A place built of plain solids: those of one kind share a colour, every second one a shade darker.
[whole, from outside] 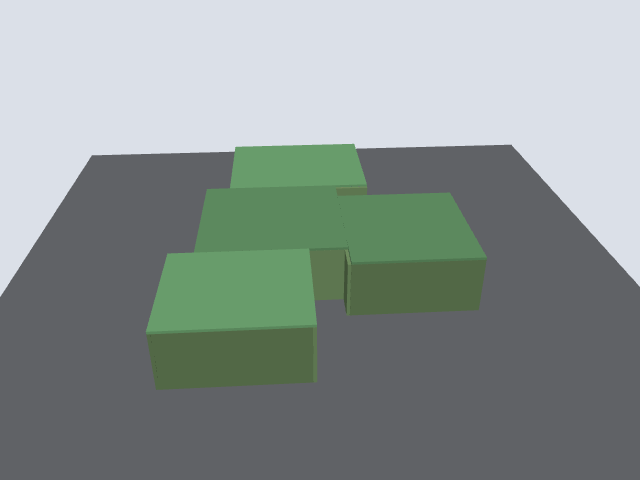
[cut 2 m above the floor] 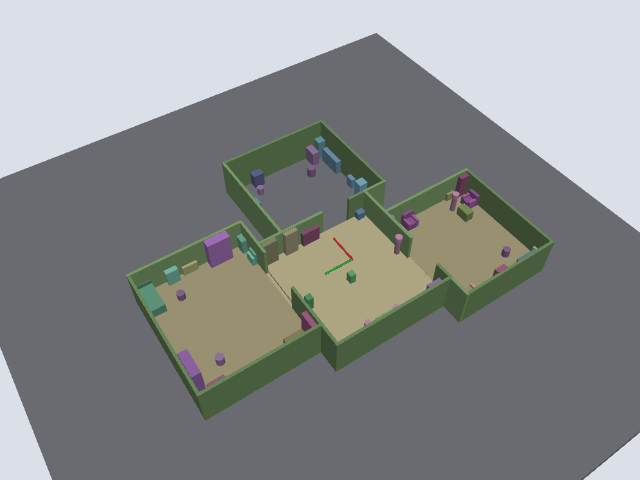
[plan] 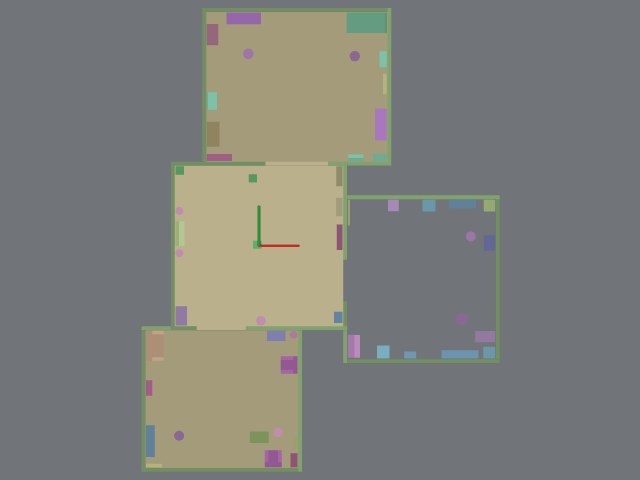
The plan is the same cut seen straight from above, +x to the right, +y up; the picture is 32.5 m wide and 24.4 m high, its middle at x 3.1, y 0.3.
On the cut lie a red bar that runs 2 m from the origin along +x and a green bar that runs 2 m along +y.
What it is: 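One storey of an old house, long lived in; a hub and three side rooms behind broad openings; a side room's floor lies below the hub's by a bare drop, by one riser or not at all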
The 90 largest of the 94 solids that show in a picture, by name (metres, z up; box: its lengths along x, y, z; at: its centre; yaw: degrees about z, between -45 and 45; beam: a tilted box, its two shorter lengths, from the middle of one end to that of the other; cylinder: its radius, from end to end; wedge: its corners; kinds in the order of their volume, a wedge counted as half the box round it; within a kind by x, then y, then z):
{
 "floor_1": {"box": [2.49, 0.2, 1.03], "at": [-1.92, -4.18, 0.47]},
 "floor_2": {"box": [7.77, 7.0, 1.03], "at": [-1.89, -7.78, 0.47]},
 "floor_3": {"box": [8.56, 8.16, 1.03], "at": [0.0, 0.0, 0.47]},
 "floor_4": {"box": [3.17, 0.2, 0.87], "at": [1.92, 4.18, 0.38]},
 "floor_5": {"box": [9.22, 7.61, 0.87], "at": [1.92, 8.09, 0.38]},
 "wall_1": {"box": [0.2, 7.2, 3.6], "at": [-5.88, -7.88, 1.75]},
 "wall_2": {"box": [1.5, 0.2, 3.6], "at": [-5.23, -4.18, 1.75]},
 "wall_3": {"box": [0.2, 8.16, 3.6], "at": [-4.38, 0.0, 1.75]},
 "wall_4": {"box": [1.31, 0.2, 3.6], "at": [-3.82, -4.18, 1.75]},
 "wall_5": {"box": [0.2, 7.81, 3.6], "at": [-2.79, 8.19, 1.75]},
 "wall_6": {"box": [4.81, 0.2, 3.6], "at": [-2.07, 4.18, 1.75]},
 "wall_7": {"box": [7.77, 0.2, 3.6], "at": [-1.89, -11.39, 1.75]},
 "wall_8": {"box": [5.16, 0.2, 3.6], "at": [1.9, -4.18, 1.75]},
 "wall_9": {"box": [9.22, 0.2, 3.6], "at": [1.92, 12.0, 1.75]},
 "wall_10": {"box": [0.2, 7.2, 3.6], "at": [2.09, -7.88, 1.75]},
 "wall_11": {"box": [0.97, 0.2, 3.6], "at": [3.99, 4.18, 1.75]},
 "wall_12": {"box": [0.2, 1.67, 3.6], "at": [4.38, -5.12, 1.75]},
 "wall_13": {"box": [0.2, 1.26, 3.6], "at": [4.38, -3.45, 1.75]},
 "wall_14": {"box": [0.2, 4.79, 3.6], "at": [4.38, 1.69, 1.75]},
 "wall_15": {"box": [2.25, 0.2, 3.6], "at": [5.6, 4.18, 1.75]},
 "wall_16": {"box": [0.2, 7.81, 3.6], "at": [6.63, 8.19, 1.75]},
 "wall_17": {"box": [7.76, 0.2, 3.6], "at": [8.36, -5.85, 1.75]},
 "wall_18": {"box": [7.76, 0.2, 3.6], "at": [8.36, 2.48, 1.75]},
 "wall_19": {"box": [0.2, 8.13, 3.6], "at": [12.14, -1.69, 1.75]},
 "roof_1": {"box": [8.17, 7.2, 0.16], "at": [-1.89, -7.88, 3.63]},
 "roof_2": {"box": [8.96, 8.56, 0.16], "at": [0.0, 0.0, 3.63]},
 "roof_3": {"box": [9.62, 7.81, 0.16], "at": [1.92, 8.19, 3.63]},
 "roof_4": {"box": [7.76, 8.53, 0.16], "at": [8.36, -1.69, 3.63]},
 "wardrobe_1": {"box": [1.74, 0.6, 2.05], "at": [-0.78, 11.57, 1.84]},
 "wardrobe_2": {"box": [0.61, 1.61, 2.44], "at": [6.2, 6.18, 2.04]},
 "sideboard_1": {"box": [0.45, 1.61, 1.18], "at": [-5.52, -9.92, 1.57]},
 "sideboard_2": {"box": [1.89, 0.42, 1.23], "at": [10.21, -5.51, 0.57]},
 "sideboard_3": {"box": [1.37, 0.44, 1.07], "at": [10.34, 2.13, 0.48]},
 "bookcase_1": {"box": [0.32, 0.79, 1.94], "at": [-5.59, -7.23, 1.95]},
 "bookcase_2": {"box": [1.28, 0.36, 1.86], "at": [-2.02, 4.49, 1.75]},
 "bookcase_3": {"box": [0.36, 0.72, 1.86], "at": [1.78, -10.89, 1.91]},
 "bookcase_4": {"box": [0.3, 1.29, 1.18], "at": [4.1, 0.44, 1.57]},
 "fridge_1": {"box": [0.63, 0.66, 1.63], "at": [6.32, -5.39, 0.77]},
 "fridge_2": {"box": [0.65, 0.6, 1.87], "at": [8.64, 2.04, 0.89]},
 "fridge_3": {"box": [0.62, 0.6, 1.69], "at": [11.7, -5.42, 0.8]},
 "highchair_pram_1": {"box": [0.59, 0.99, 1.2], "at": [-3.95, -3.56, 1.58]},
 "highchair_pram_2": {"box": [0.54, 0.59, 1.01], "at": [6.83, 2.05, 0.46]},
 "highchair_pram_3": {"box": [1.02, 0.57, 1.25], "at": [11.5, -4.61, 0.57]},
 "bed_1": {"box": [1.96, 1.04, 0.7], "at": [5.45, 11.35, 1.17]},
 "bed_2": {"box": [0.07, 1.04, 0.99], "at": [6.46, 11.35, 1.31]},
 "kitchen_run_1": {"box": [0.35, 1.17, 2.12], "at": [4.68, -5.11, 1.01]},
 "kitchen_run_2": {"box": [0.28, 1.17, 1.5], "at": [5.0, -5.11, 0.7]},
 "coat_rack_1": {"box": [0.33, 0.95, 2.0], "at": [4.08, 1.98, 1.98]},
 "coat_rack_2": {"box": [0.33, 1.02, 2.04], "at": [4.09, 3.54, 2.0]},
 "cot_1": {"box": [0.66, 1.27, 1.39], "at": [-2.33, 5.68, 1.51]},
 "toy_chest_1": {"box": [0.46, 0.9, 0.6], "at": [-2.37, 7.37, 1.12]},
 "toy_chest_2": {"box": [0.78, 0.15, 0.98], "at": [4.92, 4.39, 1.31]},
 "toy_chest_3": {"box": [0.78, 0.18, 0.7], "at": [4.92, 4.56, 1.16]},
 "toy_chest_4": {"box": [0.7, 0.38, 1.17], "at": [6.15, 4.5, 1.4]},
 "toy_chest_5": {"box": [0.37, 0.83, 1.18], "at": [6.31, 9.49, 1.41]},
 "armchair_1": {"box": [0.2, 0.61, 0.68], "at": [0.39, -10.69, 1.32]},
 "armchair_2": {"box": [0.87, 0.26, 0.94], "at": [0.72, -11.13, 1.45]},
 "armchair_3": {"box": [0.68, 0.61, 0.49], "at": [0.82, -10.69, 1.23]},
 "armchair_4": {"box": [0.63, 0.2, 0.62], "at": [1.42, -6.4, 1.29]},
 "armchair_5": {"box": [0.63, 0.7, 0.48], "at": [1.42, -5.95, 1.22]},
 "armchair_6": {"box": [0.22, 0.89, 0.97], "at": [1.85, -6.05, 1.47]},
 "chest_drawers_1": {"box": [0.59, 1.08, 1.37], "at": [-2.36, 10.74, 1.5]},
 "sofa_1": {"box": [0.32, 1.53, 0.83], "at": [-5.59, -5.08, 1.4]},
 "sofa_2": {"box": [0.59, 1.35, 0.48], "at": [-5.13, -5.17, 1.22]},
 "hall_bench_1": {"box": [0.18, 1.26, 1.77], "at": [-4.16, 0.62, 1.86]},
 "hall_bench_2": {"box": [0.28, 1.26, 1.01], "at": [-3.93, 0.62, 1.49]},
 "stool_pouffe_round_1": {"cylinder": 0.26, "from": [-4.06, -9.65, 0.98], "to": [-4.06, -9.65, 1.56]},
 "stool_pouffe_round_2": {"cylinder": 0.27, "from": [-0.54, 9.77, 0.82], "to": [-0.54, 9.77, 1.44]},
 "stool_pouffe_round_3": {"cylinder": 0.26, "from": [4.87, 9.64, 0.82], "to": [4.87, 9.64, 1.33]},
 "stool_pouffe_round_4": {"cylinder": 0.31, "from": [10.3, -3.71, 0.0], "to": [10.3, -3.71, 0.74]},
 "stool_pouffe_round_5": {"cylinder": 0.25, "from": [10.77, 0.48, 0.0], "to": [10.77, 0.48, 0.59]},
 "washing_machine_1": {"box": [0.59, 0.81, 1.18], "at": [11.72, 0.15, 0.54]},
 "tv_unit_1": {"box": [0.94, 0.52, 1.02], "at": [0.88, -4.57, 1.49]},
 "floor_lamp_round_1": {"cylinder": 0.2, "from": [-4.05, -0.37, 2.17], "to": [-4.05, -0.37, 2.5]},
 "floor_lamp_round_2": {"cylinder": 0.2, "from": [-4.05, 1.78, 2.32], "to": [-4.05, 1.78, 2.68]},
 "floor_lamp_round_3": {"cylinder": 0.19, "from": [0.09, -3.8, 0.98], "to": [0.09, -3.8, 2.25]},
 "floor_lamp_round_4": {"cylinder": 0.25, "from": [0.09, -3.8, 2.25], "to": [0.09, -3.8, 2.57]},
 "floor_lamp_round_5": {"cylinder": 0.18, "from": [0.97, -9.48, 0.98], "to": [0.97, -9.48, 2.24]},
 "floor_lamp_round_6": {"cylinder": 0.24, "from": [0.97, -9.48, 2.24], "to": [0.97, -9.48, 2.57]},
 "side_table_1": {"box": [0.43, 0.43, 0.63], "at": [-4.03, 3.83, 1.3]},
 "side_table_2": {"box": [0.42, 0.42, 1.11], "at": [-0.31, 3.44, 1.54]},
 "side_table_3": {"box": [0.45, 0.41, 0.76], "at": [-0.09, 0.06, 1.36]},
 "cooker_1": {"box": [0.6, 0.6, 1.27], "at": [11.72, 2.05, 0.58]},
 "radiator_1": {"box": [0.82, 0.18, 0.7], "at": [-5.34, -11.17, 1.33]},
 "radiator_2": {"box": [0.19, 0.58, 0.65], "at": [1.87, -9.94, 1.31]},
 "radiator_3": {"box": [0.11, 1.31, 0.88], "at": [4.57, 1.69, 0.39]},
 "radiator_4": {"box": [0.19, 1.04, 0.75], "at": [6.4, 8.23, 1.19]},
 "trunk_1": {"box": [0.97, 0.59, 0.73], "at": [0.02, -9.73, 1.34]},
 "crate_stack_1": {"box": [0.44, 0.57, 0.58], "at": [4.03, -3.64, 1.27]},
 "crate_stack_2": {"box": [0.61, 0.36, 0.87], "at": [7.69, -5.54, 0.39]}
}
